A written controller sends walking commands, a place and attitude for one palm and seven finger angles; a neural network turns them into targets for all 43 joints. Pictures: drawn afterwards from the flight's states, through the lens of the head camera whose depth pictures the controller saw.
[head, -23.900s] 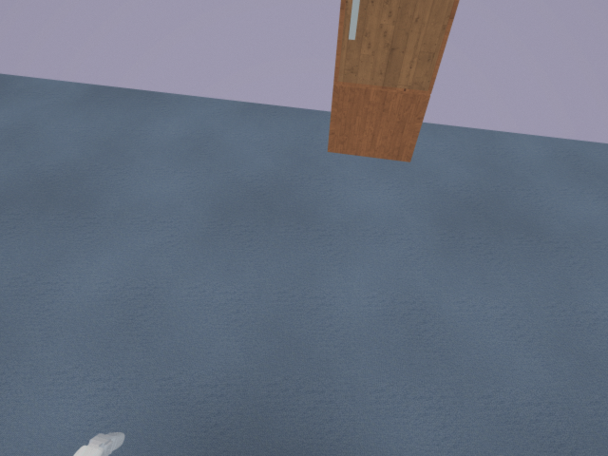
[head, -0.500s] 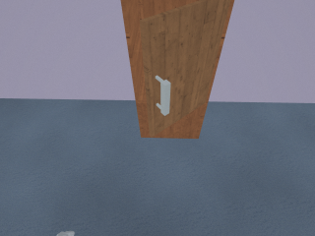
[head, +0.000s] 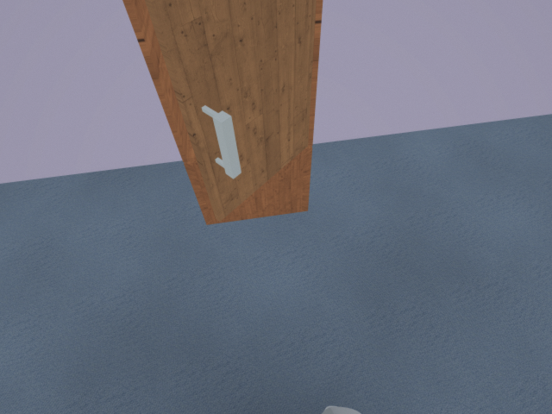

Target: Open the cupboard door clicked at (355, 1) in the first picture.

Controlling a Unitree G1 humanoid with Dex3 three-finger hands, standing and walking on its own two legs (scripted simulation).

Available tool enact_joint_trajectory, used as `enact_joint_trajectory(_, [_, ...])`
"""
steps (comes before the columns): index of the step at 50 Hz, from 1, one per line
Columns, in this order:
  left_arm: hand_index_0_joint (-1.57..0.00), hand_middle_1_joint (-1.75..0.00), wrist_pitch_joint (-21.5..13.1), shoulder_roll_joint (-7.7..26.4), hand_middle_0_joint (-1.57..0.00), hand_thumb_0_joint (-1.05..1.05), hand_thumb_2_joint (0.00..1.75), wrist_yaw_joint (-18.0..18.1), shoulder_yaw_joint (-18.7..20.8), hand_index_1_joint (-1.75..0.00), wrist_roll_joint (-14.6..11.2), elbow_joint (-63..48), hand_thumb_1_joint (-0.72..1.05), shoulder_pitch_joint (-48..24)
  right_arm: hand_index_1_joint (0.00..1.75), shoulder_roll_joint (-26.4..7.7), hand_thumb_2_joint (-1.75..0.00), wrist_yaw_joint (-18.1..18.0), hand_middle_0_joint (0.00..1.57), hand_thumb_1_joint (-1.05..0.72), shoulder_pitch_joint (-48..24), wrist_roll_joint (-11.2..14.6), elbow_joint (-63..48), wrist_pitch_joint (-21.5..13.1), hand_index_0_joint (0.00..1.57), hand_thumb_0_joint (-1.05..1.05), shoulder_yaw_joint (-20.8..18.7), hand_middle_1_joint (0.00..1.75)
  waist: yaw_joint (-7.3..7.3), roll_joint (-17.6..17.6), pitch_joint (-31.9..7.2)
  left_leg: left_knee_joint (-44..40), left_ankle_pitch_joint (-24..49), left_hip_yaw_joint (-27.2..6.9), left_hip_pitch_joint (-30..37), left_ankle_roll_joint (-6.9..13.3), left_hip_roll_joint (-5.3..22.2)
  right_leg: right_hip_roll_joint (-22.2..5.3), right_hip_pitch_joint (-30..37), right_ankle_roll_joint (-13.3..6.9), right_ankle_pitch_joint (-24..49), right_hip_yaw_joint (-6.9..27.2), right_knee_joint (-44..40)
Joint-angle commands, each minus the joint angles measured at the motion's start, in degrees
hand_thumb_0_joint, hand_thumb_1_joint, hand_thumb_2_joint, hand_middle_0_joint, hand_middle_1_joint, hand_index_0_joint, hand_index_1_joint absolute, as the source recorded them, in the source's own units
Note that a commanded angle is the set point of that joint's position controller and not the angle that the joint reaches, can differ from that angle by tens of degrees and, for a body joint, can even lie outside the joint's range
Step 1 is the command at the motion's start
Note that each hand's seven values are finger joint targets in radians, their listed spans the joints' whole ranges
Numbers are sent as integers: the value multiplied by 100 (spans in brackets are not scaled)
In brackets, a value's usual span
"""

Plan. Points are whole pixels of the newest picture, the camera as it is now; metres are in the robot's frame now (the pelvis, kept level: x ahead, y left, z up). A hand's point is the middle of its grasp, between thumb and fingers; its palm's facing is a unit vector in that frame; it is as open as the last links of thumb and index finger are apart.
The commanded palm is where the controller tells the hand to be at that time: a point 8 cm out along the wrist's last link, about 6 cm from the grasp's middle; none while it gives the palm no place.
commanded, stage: walk to a spot facing it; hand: left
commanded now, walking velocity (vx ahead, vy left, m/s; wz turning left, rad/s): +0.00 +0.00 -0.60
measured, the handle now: (220, 142) +0.64 +0.17 -0.04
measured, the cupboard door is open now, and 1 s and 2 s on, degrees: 40 40 40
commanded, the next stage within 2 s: none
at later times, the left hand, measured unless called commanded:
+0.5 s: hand out of the picture +0.10 +0.19 -0.16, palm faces -0.18 -0.95 -0.26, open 7.4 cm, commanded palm none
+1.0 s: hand (237, 356) +0.22 +0.10 -0.15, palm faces -0.55 -0.78 -0.28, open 7.4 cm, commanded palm none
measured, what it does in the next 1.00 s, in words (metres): steps on the spot, turning right: left foot, then right foot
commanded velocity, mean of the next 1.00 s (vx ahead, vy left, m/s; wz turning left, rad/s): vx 0.00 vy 0.00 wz -0.60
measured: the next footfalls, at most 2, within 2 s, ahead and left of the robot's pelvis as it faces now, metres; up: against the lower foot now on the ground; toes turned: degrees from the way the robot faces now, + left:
left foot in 0.52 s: +0.07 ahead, +0.13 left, +0.00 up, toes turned -20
right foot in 0.84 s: +0.01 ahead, -0.15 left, +0.00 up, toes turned -32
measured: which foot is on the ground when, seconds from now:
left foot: down 0.00-0.02, up 0.04-0.50, down 0.52-0.84, up 0.86-1.00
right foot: down 0.00-0.52, up 0.54-0.82, down 0.84-1.00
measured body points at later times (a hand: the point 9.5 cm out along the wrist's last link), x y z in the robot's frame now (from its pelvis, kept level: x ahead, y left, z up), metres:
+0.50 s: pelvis +0.01 +0.00 +0.01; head +0.06 -0.01 +0.46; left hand +0.11 +0.24 -0.14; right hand +0.08 -0.28 -0.12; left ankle +0.03 +0.14 -0.72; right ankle +0.00 -0.10 -0.73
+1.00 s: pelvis +0.02 -0.03 +0.00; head +0.07 -0.06 +0.45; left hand +0.25 +0.14 -0.13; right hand -0.09 -0.29 -0.14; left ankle +0.07 +0.11 -0.66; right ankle -0.02 -0.12 -0.73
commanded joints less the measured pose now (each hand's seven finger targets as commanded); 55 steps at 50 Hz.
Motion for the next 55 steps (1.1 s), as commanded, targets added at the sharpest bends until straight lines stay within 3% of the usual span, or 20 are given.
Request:
enact_joint_trajectory(1, [-20, -30, -286, 1465, -20, 0, 90, 110, 418, -30, 114, -240, 90, 1135, 30, -761, -90, -11, 20, -90, -453, 139, -794, -82, 20, 0, -256, 30, 495, -2018, -924, 2154, -94, 36, -1669, -29, 82, -1557, 1771, -462, 3285, 2300, -2591])
enact_joint_trajectory(2, [-20, -30, -290, 1653, -20, 0, 90, 181, 437, -30, 14, -229, 90, 1215, 30, -711, -90, 20, 20, -90, -631, 151, -890, -18, 20, 0, -237, 30, 588, -2096, -757, 3261, -1749, -588, -2109, -108, -293, -2203, 1513, -995, 4149, 3289, -2811])
enact_joint_trajectory(3, [-20, -30, -283, 1610, -20, 0, 90, 220, 427, -30, 0, -302, 90, 970, 30, -719, -90, 54, 20, -90, -477, 158, -834, 28, 20, 0, -241, 30, 389, -1651, -655, 3708, -1429, -1062, -2215, -43, -65, -2112, 1251, -1261, 2784, 3014, -2856])
enact_joint_trajectory(5, [-20, -30, -243, 1249, -20, 0, 90, 272, 404, -30, 40, -581, 90, 295, 30, -662, -90, 95, 20, -90, -595, 125, -767, 44, 20, 0, -287, 30, 112, -968, -456, 3823, -672, -1163, -2289, -71, 88, -1652, 634, -1105, 1281, 2911, -2950])
enact_joint_trajectory(8, [-20, -30, -328, 1136, -20, 0, 90, 267, 366, -30, 41, -611, 90, 332, 30, -455, -90, 118, 20, -90, -555, 118, -748, 32, 20, 0, -232, 30, 23, -498, -758, 3342, -279, -1122, -2060, -149, -3, -1318, 749, -1001, 2135, 2413, -2699])
enact_joint_trajectory(18, [-20, -30, -289, 1232, -20, 0, 90, 214, 437, -30, 76, -597, 90, 720, 30, -434, -90, 56, 20, -90, -1029, 186, -1084, -62, 20, 0, -238, 30, 242, -942, -874, 1760, -436, -1132, -1859, -152, -315, -1082, 1206, -994, 2947, 2863, -2476])
enact_joint_trajectory(23, [-20, -30, -259, 1243, -20, 0, 90, 218, 425, -30, 34, -752, 90, 281, 30, -519, -90, 22, 20, -90, -399, 233, -983, -148, 20, 0, -245, 30, -122, -854, -1177, -200, 364, -1181, -332, -52, -413, -729, 444, -559, 2819, 2886, -2070])
enact_joint_trajectory(24, [-20, -30, -257, 1107, -20, 0, 90, 210, 383, -30, -3, -819, 90, 157, 30, -705, -90, -13, 20, -90, -127, 217, -916, -199, 20, 0, -280, 30, -282, -528, -1261, -871, 634, -1406, 577, 44, -42, -411, -277, -285, 2221, 2516, -1746])
enact_joint_trajectory(25, [-20, -30, -260, 744, -20, 0, 90, 164, 315, -30, -61, -920, 90, 312, 30, -1187, -90, -41, 20, -90, -101, 145, -950, -251, 20, 0, -372, 30, -251, 1000, -1335, -1533, 485, -2762, 1316, 406, 1251, 356, -1377, 30, 614, 1660, -846])
enact_joint_trajectory(26, [-20, -30, -278, 795, -20, 0, 90, 100, 292, -30, -40, -1036, 90, 81, 30, -1496, -90, -60, 20, -90, 17, 72, -1042, -233, 20, 0, -404, 30, -302, 1549, -1062, -1755, 1266, -3698, 949, 1014, 2398, 432, -1740, 319, -1005, 648, 518])
enact_joint_trajectory(28, [-20, -30, -284, 899, -20, 0, 90, 0, 364, -30, 51, -1088, 90, 233, 30, -1271, -90, -63, 20, -90, -395, -22, -1265, -218, 20, 0, -287, 30, -6, 438, -829, -1540, 1890, -2920, -121, 1367, 2255, 0, -1381, 457, -562, 439, 1887])
enact_joint_trajectory(32, [-20, -30, -205, 706, -20, 0, 90, -84, 291, -30, 31, -1009, 90, 10, 30, -923, -90, -63, 20, -90, -315, -34, -1196, -249, 20, 0, -205, 30, 7, 1111, -780, -725, 4395, -1135, 368, 804, 1221, -117, -1434, 485, -173, 18, 1607])
enact_joint_trajectory(36, [-20, -30, -227, 613, -20, 0, 90, -143, 193, -30, 13, -1087, 90, -324, 30, -1156, -90, -12, 20, -90, 161, -12, -1046, -222, 20, 0, -283, 30, -246, 1158, -959, -453, 4464, -764, 491, 666, 1216, -21, -685, 363, 155, -506, 253])
enact_joint_trajectory(40, [-20, -30, -282, 861, -20, 0, 90, -130, 251, -30, 6, -890, 90, 337, 30, -1270, -90, 60, 20, -90, -28, 60, -1104, -189, 20, 0, -321, 30, 165, 785, -1052, 596, 3633, -473, -336, 305, 1136, 5, 1108, 106, 1546, -539, -1560])
enact_joint_trajectory(41, [-20, -30, -339, 1377, -20, 0, 90, -59, 361, -30, 55, -746, 90, 887, 30, -1016, -90, 88, 20, -90, -65, 140, -1210, -185, 20, 0, -293, 30, 412, -393, -1482, 1779, 2154, -33, -1354, -34, 718, -940, 2380, -252, 3222, 648, -1973])
enact_joint_trajectory(42, [-20, -30, -362, 2016, -20, 0, 90, 54, 504, -30, 60, -632, 90, 1295, 30, -583, -90, 96, 20, -90, -440, 182, -1520, -178, 20, 0, -169, 30, 647, -2060, -1526, 3364, -1677, -68, -2583, -271, -137, -2437, 2667, -1032, 5462, 2793, -2219])
enact_joint_trajectory(43, [-20, -30, -353, 1982, -20, 0, 90, 137, 487, -30, -5, -586, 90, 1347, 30, -812, -90, 32, 20, -90, -461, 177, -1473, -100, 20, 0, -152, 30, 656, -1837, -1506, 3863, -1819, -1036, -2708, -176, 88, -2449, 2425, -1388, 4868, 2712, -2235])
enact_joint_trajectory(44, [-20, -30, -299, 1788, -20, 0, 90, 155, 446, -30, -13, -704, 90, 919, 30, -710, -90, 71, 20, -90, -575, 192, -1458, -103, 20, 0, -169, 30, 484, -1355, -923, 3876, -1381, -1090, -2943, -159, 221, -2148, 1965, -1365, 3831, 2367, -2371])
enact_joint_trajectory(48, [-20, -30, -305, 1346, -20, 0, 90, 229, 331, -30, 33, -984, 90, 126, 30, -603, -90, 126, 20, -90, -389, 151, -1150, -28, 20, 0, -174, 30, 37, -886, -1091, 3168, -540, -918, -2065, -286, 145, -1434, 1011, -1009, 3269, 1781, -2301])
enact_joint_trajectory(55, [-20, -30, -276, 1405, -20, 0, 90, 103, 346, -30, 78, -994, 90, -31, 30, -484, -90, 190, 20, -90, -70, 126, -1145, -116, 20, 0, -191, 30, -68, -1047, -795, 1014, -297, -654, -914, -205, -241, -1068, 11, -844, -62, 2258, -2713])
